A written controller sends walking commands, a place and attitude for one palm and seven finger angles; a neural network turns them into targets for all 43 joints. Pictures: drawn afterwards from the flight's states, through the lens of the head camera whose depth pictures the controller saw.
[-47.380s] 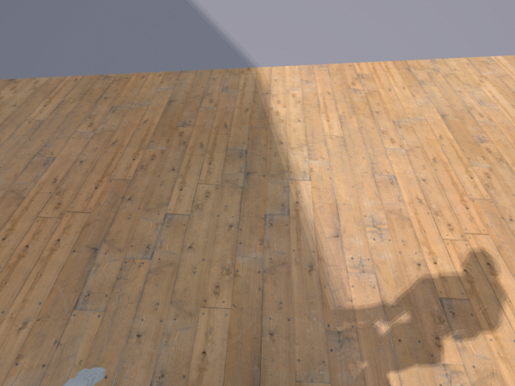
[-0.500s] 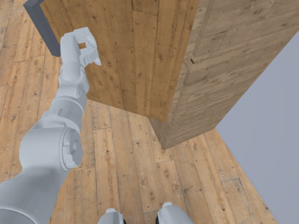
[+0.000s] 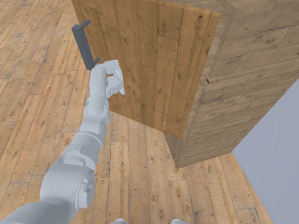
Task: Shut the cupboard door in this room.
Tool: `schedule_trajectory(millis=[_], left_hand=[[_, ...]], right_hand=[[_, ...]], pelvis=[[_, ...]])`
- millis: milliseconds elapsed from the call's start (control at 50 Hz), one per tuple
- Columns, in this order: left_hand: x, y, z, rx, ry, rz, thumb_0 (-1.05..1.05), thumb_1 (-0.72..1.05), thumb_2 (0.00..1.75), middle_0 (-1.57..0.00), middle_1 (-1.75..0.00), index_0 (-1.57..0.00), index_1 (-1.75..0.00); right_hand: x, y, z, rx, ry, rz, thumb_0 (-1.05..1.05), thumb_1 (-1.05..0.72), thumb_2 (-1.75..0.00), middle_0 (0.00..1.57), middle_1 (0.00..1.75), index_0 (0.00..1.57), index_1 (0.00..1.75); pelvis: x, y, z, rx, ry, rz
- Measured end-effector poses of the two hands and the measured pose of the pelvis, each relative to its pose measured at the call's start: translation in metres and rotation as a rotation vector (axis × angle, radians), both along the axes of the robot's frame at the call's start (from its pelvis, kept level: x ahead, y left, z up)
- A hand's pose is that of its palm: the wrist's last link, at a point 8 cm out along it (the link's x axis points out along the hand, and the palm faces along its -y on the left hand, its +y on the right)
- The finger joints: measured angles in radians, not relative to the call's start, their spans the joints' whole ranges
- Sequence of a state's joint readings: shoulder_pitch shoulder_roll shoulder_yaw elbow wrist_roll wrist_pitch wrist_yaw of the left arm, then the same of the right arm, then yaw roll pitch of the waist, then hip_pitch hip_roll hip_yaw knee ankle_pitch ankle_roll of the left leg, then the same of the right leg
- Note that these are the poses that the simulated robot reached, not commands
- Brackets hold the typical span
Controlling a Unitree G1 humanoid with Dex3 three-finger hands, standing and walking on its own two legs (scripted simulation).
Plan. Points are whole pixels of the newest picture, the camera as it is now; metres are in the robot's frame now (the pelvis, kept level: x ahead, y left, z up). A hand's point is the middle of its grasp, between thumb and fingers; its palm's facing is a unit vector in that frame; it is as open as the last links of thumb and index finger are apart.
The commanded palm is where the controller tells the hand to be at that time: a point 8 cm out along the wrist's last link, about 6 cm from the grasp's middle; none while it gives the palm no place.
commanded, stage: draw the hand back to the body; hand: left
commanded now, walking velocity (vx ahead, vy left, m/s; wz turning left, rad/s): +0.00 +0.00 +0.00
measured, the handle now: (88, 46) +0.66 +0.18 +0.10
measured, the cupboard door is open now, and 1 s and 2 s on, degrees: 48 48 48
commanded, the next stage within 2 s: step back with the hand held close in 1.64 s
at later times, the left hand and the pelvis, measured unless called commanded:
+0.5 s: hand (83, 103) +0.37 +0.14 +0.15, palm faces +0.04 -1.00 +0.00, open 3.1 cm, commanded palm +0.33 +0.19 +0.15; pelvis -0.01 +0.02 +0.02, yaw +0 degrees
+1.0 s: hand (7, 149) +0.25 +0.23 +0.18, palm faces +0.26 -0.92 -0.29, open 4.2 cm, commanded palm +0.20 +0.29 +0.20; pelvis +0.00 +0.03 +0.05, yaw +0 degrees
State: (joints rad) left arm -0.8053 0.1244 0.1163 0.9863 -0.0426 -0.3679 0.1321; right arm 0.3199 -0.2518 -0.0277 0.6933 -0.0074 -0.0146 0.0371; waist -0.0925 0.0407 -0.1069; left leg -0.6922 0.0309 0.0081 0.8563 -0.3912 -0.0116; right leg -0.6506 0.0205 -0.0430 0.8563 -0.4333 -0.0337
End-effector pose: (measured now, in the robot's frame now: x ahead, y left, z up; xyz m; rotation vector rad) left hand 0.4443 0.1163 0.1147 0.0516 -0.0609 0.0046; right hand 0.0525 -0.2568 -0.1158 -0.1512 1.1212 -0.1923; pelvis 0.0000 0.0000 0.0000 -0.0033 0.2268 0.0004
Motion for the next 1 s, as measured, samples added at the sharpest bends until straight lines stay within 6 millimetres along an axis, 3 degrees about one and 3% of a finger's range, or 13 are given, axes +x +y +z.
schedule_trajectory(millis=[100, 180, 260, 360, 420, 520, 620, 720, 840, 1000], left_hand=[[0.005, -0.003, -0.005, -0.046, 0.107, 0.031, 0.02, 0.89, 0.9, -1.3, -1.5, -1.3, -1.5], [-0.001, 0.009, 0.002, -0.091, 0.029, 0.073, 0.02, 0.89, 0.9, -1.3, -1.5, -1.3, -1.5], [-0.023, 0.036, 0.011, -0.015, -0.053, 0.079, 0.02, 0.89, 0.9, -1.3, -1.5, -1.3, -1.5], [-0.06, 0.067, 0.009, -0.008, 0.012, 0.069, 0.02, 0.89, 0.9, -1.3, -1.5, -1.3, -1.5], [-0.079, 0.075, 0.014, -0.057, 0.018, 0.059, 0.02, 0.9, 0.9, -1.3, -1.5, -1.3, -1.5], [-0.104, 0.077, 0.036, -0.046, -0.058, 0.023, 0.02, 0.9, 0.9, -1.3, -1.5, -1.3, -1.5], [-0.129, 0.089, 0.045, 0.018, -0.05, 0.02, 0.02, 0.89, 0.9, -1.25, -1.44, -1.25, -1.45], [-0.164, 0.114, 0.051, 0.121, -0.029, 0.07, 0.02, 0.89, 0.9, -1.16, -1.34, -1.16, -1.34], [-0.199, 0.146, 0.06, 0.188, -0.009, 0.177, 0.02, 0.89, 0.9, -1.01, -1.18, -1.01, -1.18], [-0.231, 0.163, 0.082, 0.248, -0.041, 0.257, 0.02, 0.89, 0.9, -0.8, -0.94, -0.8, -0.95]], right_hand=[[0.004, 0.011, 0.003, 0.014, -0.03, -0.001, 0.01, -0.91, -0.9, 0.2, 0.3, 0.2, 0.3], [-0.005, 0.016, 0.004, 0.022, -0.032, -0.006, 0.01, -0.91, -0.9, 0.2, 0.3, 0.2, 0.3], [-0.014, 0.019, 0.004, 0.041, -0.022, -0.022, 0.01, -0.91, -0.9, 0.2, 0.3, 0.2, 0.3], [-0.013, 0.019, 0.01, 0.037, -0.025, -0.028, 0.01, -0.91, -0.9, 0.2, 0.3, 0.2, 0.3], [0.002, 0.017, 0.019, 0.008, -0.071, -0.009, 0.01, -0.91, -0.9, 0.2, 0.3, 0.2, 0.3], [0.043, 0.02, 0.039, -0.027, -0.222, 0.041, 0.02, -0.91, -0.9, 0.2, 0.3, 0.2, 0.3], [0.086, 0.034, 0.062, -0.011, -0.363, 0.07, 0.01, -0.91, -0.9, 0.2, 0.3, 0.2, 0.3], [0.115, 0.054, 0.085, 0.004, -0.436, 0.096, 0.01, -0.91, -0.9, 0.2, 0.3, 0.2, 0.3], [0.131, 0.075, 0.09, 0.017, -0.435, 0.175, 0.01, -0.91, -0.9, 0.2, 0.3, 0.2, 0.3], [0.131, 0.088, 0.081, 0.049, -0.394, 0.203, 0.01, -0.91, -0.9, 0.2, 0.3, 0.2, 0.3]], pelvis=[[-0.004, 0.003, 0.003, 0.002, -0.007, -0.004], [-0.005, 0.005, 0.004, 0.009, -0.008, -0.025], [-0.002, 0.007, 0.006, 0.013, -0.031, -0.041], [-0.002, 0.01, 0.014, 0.003, -0.093, -0.03], [-0.004, 0.012, 0.018, -0.004, -0.13, -0.016], [-0.009, 0.017, 0.022, -0.007, -0.17, -0.006], [-0.01, 0.02, 0.027, 0.0, -0.209, -0.013], [-0.008, 0.022, 0.036, 0.0, -0.25, -0.011], [-0.006, 0.026, 0.043, -0.004, -0.285, 0.006], [0.003, 0.03, 0.047, 0.0, -0.302, 0.008]])
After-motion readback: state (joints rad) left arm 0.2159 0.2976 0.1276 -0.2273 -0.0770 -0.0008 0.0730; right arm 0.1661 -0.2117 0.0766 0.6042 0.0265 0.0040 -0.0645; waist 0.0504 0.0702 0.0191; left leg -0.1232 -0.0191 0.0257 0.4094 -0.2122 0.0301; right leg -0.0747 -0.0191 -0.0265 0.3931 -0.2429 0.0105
